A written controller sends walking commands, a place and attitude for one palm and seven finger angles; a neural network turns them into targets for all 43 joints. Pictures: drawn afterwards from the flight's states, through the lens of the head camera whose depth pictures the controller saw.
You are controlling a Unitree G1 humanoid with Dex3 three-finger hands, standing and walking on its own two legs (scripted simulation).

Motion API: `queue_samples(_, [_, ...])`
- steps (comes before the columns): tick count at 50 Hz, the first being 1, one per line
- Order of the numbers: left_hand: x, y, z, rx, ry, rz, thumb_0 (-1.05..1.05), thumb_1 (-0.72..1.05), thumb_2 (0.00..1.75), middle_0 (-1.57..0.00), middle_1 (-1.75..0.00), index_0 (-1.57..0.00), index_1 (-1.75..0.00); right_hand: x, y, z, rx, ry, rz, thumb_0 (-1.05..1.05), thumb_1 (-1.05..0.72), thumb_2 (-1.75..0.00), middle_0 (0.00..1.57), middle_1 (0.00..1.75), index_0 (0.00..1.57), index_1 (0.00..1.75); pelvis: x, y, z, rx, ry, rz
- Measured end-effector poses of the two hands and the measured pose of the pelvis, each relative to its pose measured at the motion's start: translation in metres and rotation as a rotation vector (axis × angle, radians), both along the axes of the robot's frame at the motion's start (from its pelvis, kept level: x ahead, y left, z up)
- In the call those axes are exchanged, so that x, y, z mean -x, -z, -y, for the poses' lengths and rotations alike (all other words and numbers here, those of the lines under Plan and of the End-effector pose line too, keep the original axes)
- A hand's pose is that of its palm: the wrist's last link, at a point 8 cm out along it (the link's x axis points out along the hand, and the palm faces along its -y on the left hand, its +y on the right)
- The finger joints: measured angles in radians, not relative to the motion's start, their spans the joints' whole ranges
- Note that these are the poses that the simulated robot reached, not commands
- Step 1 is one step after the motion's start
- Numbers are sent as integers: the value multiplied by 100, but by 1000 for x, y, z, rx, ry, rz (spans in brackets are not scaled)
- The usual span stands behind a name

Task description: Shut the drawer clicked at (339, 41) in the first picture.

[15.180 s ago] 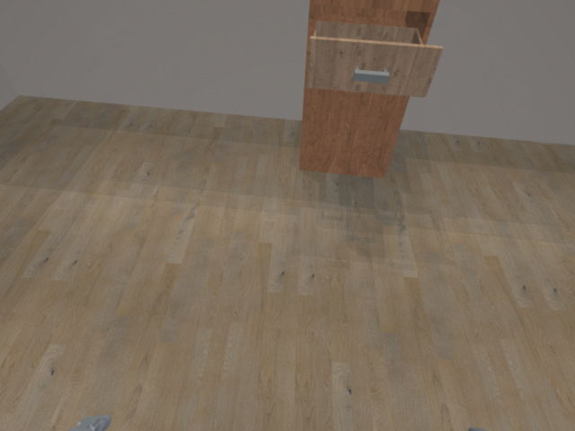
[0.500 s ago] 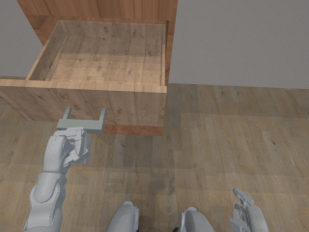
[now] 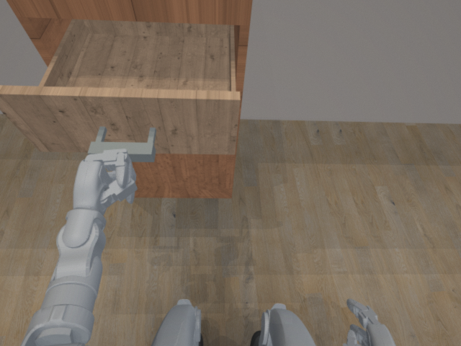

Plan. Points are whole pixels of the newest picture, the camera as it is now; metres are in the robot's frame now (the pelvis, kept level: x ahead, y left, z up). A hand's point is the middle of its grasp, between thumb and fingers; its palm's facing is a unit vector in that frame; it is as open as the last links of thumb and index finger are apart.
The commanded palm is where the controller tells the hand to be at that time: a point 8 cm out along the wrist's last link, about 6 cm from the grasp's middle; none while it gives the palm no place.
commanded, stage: push the drawer shut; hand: left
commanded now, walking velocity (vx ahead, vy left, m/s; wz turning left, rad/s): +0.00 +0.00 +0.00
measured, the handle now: (125, 142) +0.45 +0.21 +0.04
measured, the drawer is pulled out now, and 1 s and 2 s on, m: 0.21 0.08 0.00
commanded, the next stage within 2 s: pull the fist back off the drawer in 1.94 s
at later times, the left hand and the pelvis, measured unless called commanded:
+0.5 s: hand (137, 151) +0.44 +0.19 +0.04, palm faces +0.03 -1.00 -0.04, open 2.9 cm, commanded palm +0.43 +0.22 +0.05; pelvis +0.01 +0.00 +0.00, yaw -1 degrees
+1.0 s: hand (145, 124) +0.50 +0.18 +0.04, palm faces +0.04 -1.00 -0.05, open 3.2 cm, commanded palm +0.50 +0.22 +0.05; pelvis +0.00 +0.00 -0.01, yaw -1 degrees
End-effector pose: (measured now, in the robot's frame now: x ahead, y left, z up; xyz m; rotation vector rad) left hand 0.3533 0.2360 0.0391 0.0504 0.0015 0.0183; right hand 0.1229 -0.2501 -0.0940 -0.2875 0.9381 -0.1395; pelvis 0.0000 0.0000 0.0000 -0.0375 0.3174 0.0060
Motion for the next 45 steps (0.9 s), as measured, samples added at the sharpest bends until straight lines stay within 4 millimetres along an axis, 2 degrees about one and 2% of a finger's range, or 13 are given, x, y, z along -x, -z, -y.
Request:
queue_samples(10, [-26, 0, -2, 4, -6, -3, -2, 78, 94, -140, -160, -140, -160, 20, 3, 4, 6, 35, -85, 0, -91, -89, 21, 30, 21, 30, -4, -2, -3, 0, 7, -16])
queue_samples(30, [-73, -1, 0, 6, -21, -3, -1, 80, 95, -140, -160, -140, -160, 41, 13, 8, 3, 67, -195, 0, -91, -89, 21, 30, 21, 30, -7, 2, -1, 1, 11, -52])
queue_samples(45, [-112, -2, 2, 4, -24, -9, 0, 82, 98, -140, -160, -140, -160, 75, 18, 18, 22, 107, -293, 0, -91, -89, 21, 30, 21, 30, -4, 8, 4, 7, 16, -89])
